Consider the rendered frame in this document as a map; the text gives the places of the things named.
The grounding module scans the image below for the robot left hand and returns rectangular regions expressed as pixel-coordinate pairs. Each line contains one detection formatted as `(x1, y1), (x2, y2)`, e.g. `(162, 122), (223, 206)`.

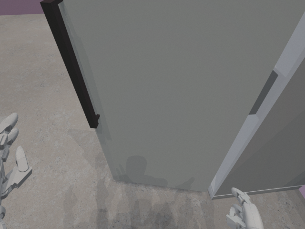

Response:
(0, 113), (32, 205)

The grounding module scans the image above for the robot right hand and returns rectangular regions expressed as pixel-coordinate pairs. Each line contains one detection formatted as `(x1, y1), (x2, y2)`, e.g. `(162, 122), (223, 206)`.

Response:
(226, 187), (264, 229)

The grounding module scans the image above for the handle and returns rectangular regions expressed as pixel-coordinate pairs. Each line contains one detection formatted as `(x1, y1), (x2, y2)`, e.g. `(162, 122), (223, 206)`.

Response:
(40, 0), (100, 128)

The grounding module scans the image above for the fridge door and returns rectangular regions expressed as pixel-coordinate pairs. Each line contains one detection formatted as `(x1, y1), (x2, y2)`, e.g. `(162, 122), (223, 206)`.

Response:
(58, 0), (305, 192)

